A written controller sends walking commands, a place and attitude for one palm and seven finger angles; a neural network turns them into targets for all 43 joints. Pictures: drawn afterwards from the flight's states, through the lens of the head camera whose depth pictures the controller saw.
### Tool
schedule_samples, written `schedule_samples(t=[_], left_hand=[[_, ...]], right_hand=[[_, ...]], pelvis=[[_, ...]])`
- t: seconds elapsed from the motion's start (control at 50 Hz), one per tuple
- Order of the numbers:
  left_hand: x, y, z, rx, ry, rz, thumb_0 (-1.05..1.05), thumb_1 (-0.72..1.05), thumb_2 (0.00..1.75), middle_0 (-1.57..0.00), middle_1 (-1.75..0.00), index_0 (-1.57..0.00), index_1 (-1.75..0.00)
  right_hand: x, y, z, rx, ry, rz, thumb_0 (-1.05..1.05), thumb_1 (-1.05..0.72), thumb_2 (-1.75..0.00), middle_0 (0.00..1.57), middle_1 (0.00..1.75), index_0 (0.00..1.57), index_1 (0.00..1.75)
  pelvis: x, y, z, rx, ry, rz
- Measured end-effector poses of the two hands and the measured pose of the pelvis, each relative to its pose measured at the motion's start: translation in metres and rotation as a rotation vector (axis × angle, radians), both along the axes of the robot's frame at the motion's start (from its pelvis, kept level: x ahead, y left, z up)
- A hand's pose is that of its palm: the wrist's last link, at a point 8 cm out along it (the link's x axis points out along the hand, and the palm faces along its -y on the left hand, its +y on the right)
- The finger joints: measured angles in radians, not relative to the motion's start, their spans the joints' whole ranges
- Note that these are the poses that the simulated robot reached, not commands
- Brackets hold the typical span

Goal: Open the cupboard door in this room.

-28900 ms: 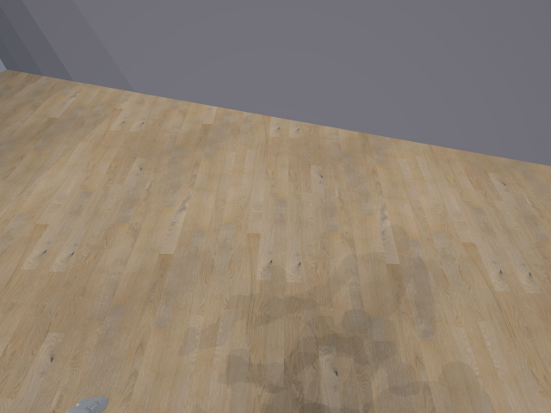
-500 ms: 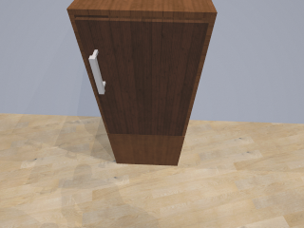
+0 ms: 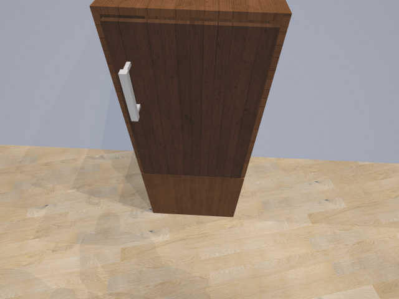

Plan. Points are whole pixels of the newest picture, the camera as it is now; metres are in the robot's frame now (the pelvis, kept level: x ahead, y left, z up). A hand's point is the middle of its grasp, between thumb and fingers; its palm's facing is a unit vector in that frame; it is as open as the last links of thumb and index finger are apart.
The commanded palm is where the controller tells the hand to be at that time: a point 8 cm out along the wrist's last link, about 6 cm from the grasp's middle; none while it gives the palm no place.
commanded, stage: come to a stop and stand still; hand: left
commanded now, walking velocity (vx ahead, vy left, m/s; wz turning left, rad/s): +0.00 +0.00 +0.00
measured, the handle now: (131, 92) +0.58 +0.21 +0.08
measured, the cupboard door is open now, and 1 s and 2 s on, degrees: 0 0 0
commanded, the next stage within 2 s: look again from close up in 0.88 s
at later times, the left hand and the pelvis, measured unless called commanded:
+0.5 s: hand out of the picture +0.05 +0.21 -0.16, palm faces -0.01 -0.96 -0.27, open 7.4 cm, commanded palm none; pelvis +0.01 +0.01 +0.00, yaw +0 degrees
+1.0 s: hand out of the picture +0.06 +0.20 -0.16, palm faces +0.00 -0.97 -0.26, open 7.4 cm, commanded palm none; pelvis +0.01 -0.01 +0.01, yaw +0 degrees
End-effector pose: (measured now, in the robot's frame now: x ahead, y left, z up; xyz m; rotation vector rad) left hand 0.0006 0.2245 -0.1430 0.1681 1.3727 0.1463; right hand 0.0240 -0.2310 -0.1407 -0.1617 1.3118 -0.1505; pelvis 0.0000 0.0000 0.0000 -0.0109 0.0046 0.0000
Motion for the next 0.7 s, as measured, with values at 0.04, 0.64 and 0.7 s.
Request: schedule_samples(t=[0.04,0.64,0.7], left_hand=[[0.003,0.006,0.000,0.006,-0.006,0.003,0.01,0.91,0.90,-0.20,-0.30,-0.20,-0.30],[0.047,0.031,0.012,0.059,-0.062,-0.035,0.01,0.91,0.90,-0.20,-0.30,-0.20,-0.30],[0.049,0.028,0.012,0.056,-0.066,-0.035,0.01,0.91,0.90,-0.20,-0.30,-0.20,-0.30]], right_hand=[[0.003,0.004,0.000,-0.003,-0.014,0.007,0.01,-0.92,-0.90,0.19,0.30,0.20,0.30],[0.019,-0.009,0.004,-0.027,-0.003,0.024,0.00,-0.91,-0.90,0.20,0.30,0.20,0.30],[0.024,-0.014,0.005,-0.036,-0.008,0.027,0.00,-0.91,-0.90,0.20,0.30,0.20,0.30]], pelvis=[[0.000,0.004,-0.001,0.001,-0.005,0.001],[0.008,0.002,0.004,0.019,0.004,-0.007],[0.009,0.000,0.004,0.020,0.004,-0.006]])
